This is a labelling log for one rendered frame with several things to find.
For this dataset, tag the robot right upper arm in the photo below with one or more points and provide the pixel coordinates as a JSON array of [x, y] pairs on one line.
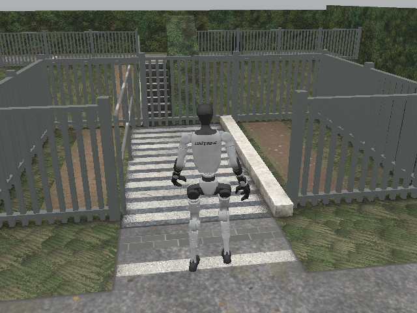
[[230, 148]]

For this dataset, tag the robot torso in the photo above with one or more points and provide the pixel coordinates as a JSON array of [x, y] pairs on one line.
[[207, 150]]

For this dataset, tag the left robot hand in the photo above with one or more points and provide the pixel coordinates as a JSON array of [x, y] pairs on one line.
[[174, 181]]

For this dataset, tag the right robot hand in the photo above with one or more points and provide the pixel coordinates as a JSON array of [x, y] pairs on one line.
[[246, 191]]

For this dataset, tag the robot left upper arm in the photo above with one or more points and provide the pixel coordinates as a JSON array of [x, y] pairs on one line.
[[183, 147]]

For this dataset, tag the robot right foot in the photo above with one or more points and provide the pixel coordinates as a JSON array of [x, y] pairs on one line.
[[226, 258]]

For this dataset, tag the robot right forearm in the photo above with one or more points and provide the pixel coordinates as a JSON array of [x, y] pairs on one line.
[[239, 174]]

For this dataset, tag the robot left forearm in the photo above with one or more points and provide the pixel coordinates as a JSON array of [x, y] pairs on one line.
[[176, 171]]

